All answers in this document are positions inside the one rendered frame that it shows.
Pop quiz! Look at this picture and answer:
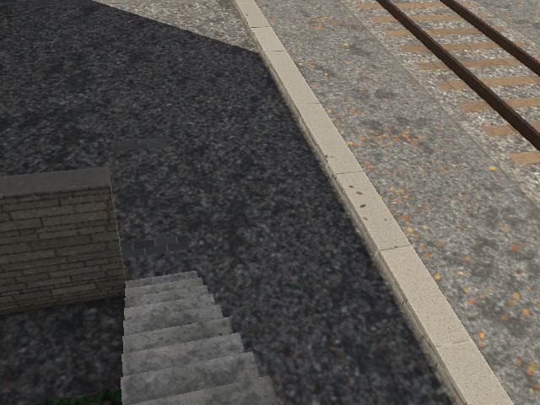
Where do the stairs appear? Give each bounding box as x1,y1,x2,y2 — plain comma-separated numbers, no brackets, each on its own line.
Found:
121,271,278,405

